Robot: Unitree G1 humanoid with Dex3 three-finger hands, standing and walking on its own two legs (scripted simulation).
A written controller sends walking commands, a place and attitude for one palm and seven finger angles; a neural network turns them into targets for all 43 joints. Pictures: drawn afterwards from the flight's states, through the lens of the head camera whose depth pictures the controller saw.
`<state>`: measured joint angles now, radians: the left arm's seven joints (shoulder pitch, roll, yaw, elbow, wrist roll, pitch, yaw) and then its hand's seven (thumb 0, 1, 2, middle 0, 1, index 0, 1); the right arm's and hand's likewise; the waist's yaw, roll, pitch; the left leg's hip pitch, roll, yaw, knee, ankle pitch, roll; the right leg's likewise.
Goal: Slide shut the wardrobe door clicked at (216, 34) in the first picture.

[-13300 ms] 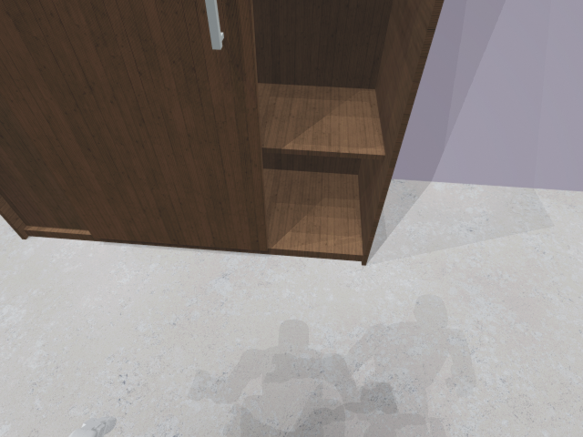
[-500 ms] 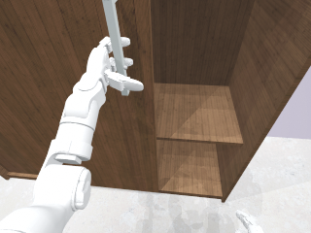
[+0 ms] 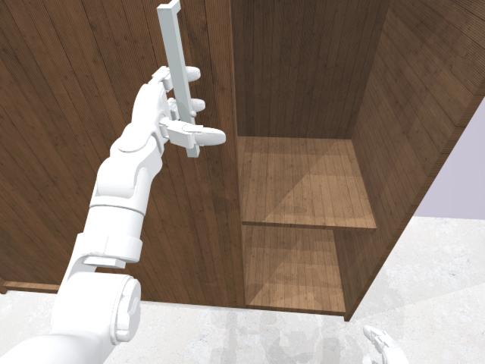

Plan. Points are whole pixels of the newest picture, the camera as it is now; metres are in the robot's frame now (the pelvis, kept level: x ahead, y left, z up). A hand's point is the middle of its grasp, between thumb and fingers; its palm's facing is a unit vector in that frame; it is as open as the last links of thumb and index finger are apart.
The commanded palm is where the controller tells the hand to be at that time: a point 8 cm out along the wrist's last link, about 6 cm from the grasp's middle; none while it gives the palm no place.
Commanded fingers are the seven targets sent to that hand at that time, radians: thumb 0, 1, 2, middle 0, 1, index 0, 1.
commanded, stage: grip the handle and tug to test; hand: left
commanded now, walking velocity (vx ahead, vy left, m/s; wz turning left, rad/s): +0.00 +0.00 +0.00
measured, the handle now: (185, 87) +0.49 +0.11 +0.25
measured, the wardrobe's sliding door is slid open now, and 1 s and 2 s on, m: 0.40 0.40 0.38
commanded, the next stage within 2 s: tug the door sideways, standing still in 1.22 s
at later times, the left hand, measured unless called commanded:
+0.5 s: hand (192, 113) +0.42 +0.09 +0.24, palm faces -0.06 -1.00 -0.01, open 6.3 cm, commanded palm +0.39 +0.14 +0.23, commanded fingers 0.00 0.90 0.90 -0.45 -1.40 -0.45 -1.40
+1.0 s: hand (193, 113) +0.42 +0.09 +0.24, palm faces -0.06 -1.00 -0.02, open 6.1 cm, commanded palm +0.37 +0.14 +0.23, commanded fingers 0.00 0.90 0.90 -0.45 -1.40 -0.45 -1.40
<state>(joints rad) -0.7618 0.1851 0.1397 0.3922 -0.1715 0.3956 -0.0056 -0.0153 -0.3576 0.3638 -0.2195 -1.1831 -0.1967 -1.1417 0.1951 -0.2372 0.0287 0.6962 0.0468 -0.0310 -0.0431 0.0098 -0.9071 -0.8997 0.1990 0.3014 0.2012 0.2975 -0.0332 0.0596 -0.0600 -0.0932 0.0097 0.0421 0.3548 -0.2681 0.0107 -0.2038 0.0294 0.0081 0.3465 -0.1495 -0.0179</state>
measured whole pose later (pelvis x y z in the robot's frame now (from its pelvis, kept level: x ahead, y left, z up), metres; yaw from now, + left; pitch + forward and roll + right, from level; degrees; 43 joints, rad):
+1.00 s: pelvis +0.02 +0.00 +0.00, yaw -1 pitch +1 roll +0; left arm -0.63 0.19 0.16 0.20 -0.18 0.47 -0.01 0.00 0.77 0.83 -0.28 -1.32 -0.24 -1.28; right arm 0.16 -0.23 0.03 0.67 0.05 0.01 -0.03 0.01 -0.91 -0.90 0.20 0.30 0.20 0.30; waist -0.03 0.07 -0.08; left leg -0.07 0.01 0.05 0.35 -0.27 0.01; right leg -0.18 0.04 0.02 0.34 -0.17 -0.03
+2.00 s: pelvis +0.21 -0.09 -0.02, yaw +4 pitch -4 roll -1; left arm 0.02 0.09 0.03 -0.62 -0.02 0.00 0.15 -0.02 0.72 0.84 -0.54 -1.49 -0.24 -1.30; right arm 0.12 -0.24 -0.02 0.55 -0.01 0.01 0.08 0.01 -0.91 -0.90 0.20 0.30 0.20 0.30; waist 0.09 0.09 0.13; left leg -0.21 0.06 0.00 0.59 -0.26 0.01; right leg -0.46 0.03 -0.01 1.23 -0.45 0.01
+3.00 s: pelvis +0.14 -0.26 -0.02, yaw +0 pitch -2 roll +1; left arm -0.10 0.15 0.02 -0.48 -0.06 0.02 0.17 0.00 0.77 0.82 -0.41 -1.46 -0.13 -1.21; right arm 0.08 -0.17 0.04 0.54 0.01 0.07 0.06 0.01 -0.91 -0.90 0.20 0.30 0.26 0.31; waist 0.04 0.03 0.07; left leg -0.25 0.12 0.08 0.58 -0.28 -0.07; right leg -0.37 0.06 -0.04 0.62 -0.23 -0.04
